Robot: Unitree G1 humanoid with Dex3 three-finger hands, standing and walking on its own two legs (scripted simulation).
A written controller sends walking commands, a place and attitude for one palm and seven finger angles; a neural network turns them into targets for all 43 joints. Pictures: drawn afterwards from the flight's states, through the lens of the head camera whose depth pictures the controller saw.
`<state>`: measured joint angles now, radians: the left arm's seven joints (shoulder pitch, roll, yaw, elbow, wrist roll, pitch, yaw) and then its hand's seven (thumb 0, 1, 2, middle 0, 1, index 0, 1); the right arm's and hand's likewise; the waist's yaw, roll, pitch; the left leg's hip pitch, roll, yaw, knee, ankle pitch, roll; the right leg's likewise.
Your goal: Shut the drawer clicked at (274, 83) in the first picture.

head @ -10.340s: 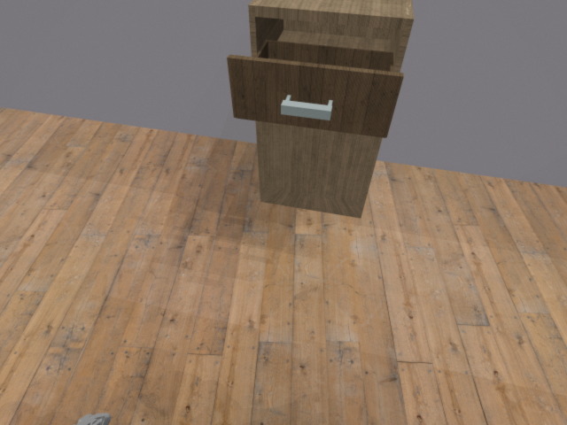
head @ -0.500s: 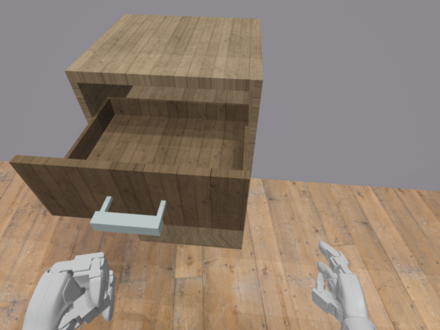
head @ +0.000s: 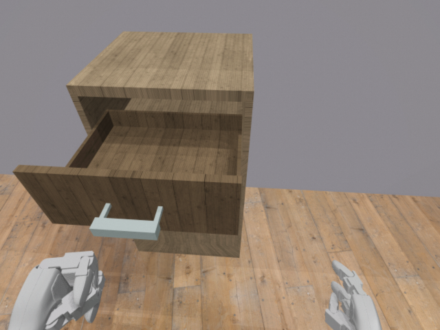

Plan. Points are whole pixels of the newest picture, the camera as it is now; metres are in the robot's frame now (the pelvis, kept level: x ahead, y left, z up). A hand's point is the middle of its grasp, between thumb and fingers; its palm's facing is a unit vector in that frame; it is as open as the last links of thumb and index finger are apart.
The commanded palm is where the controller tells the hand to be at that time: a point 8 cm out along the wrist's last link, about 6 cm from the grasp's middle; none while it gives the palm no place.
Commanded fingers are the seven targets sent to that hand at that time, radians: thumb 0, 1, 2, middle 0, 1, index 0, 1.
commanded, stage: raise the hand and make a fist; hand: left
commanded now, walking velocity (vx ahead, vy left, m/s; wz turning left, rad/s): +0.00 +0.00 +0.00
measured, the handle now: (129, 219) +0.32 +0.22 +0.02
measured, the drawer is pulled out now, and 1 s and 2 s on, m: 0.29 0.29 0.29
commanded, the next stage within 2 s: bring the fist close to the handle in 0.10 s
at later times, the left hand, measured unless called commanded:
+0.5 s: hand (103, 293) +0.15 +0.19 +0.09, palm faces +0.05 -1.00 -0.08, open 3.3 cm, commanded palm +0.12 +0.25 +0.09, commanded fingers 0.00 0.90 0.90 -1.40 -1.60 -1.40 -1.60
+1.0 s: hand (128, 277) +0.20 +0.18 +0.04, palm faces +0.02 -1.00 -0.06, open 3.3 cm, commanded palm +0.17 +0.24 +0.04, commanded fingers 0.00 0.90 0.90 -1.40 -1.60 -1.40 -1.60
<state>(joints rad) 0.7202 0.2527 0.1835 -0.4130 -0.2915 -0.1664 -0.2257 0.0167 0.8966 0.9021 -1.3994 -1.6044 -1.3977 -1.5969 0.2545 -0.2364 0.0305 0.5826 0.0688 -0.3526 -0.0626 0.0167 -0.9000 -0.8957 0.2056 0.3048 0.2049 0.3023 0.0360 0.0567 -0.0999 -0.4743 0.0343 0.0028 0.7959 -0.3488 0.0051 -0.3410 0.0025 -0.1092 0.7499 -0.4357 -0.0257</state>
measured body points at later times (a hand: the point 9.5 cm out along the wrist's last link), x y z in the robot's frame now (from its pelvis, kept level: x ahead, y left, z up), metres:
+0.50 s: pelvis +0.00 -0.01 +0.00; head -0.01 -0.02 +0.45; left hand +0.15 +0.24 +0.09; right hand +0.21 -0.23 -0.05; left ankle +0.04 +0.11 -0.71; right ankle -0.02 -0.10 -0.71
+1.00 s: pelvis +0.00 +0.00 -0.02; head +0.03 -0.01 +0.43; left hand +0.19 +0.23 +0.05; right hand +0.17 -0.24 -0.10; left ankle +0.04 +0.11 -0.71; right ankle -0.02 -0.10 -0.71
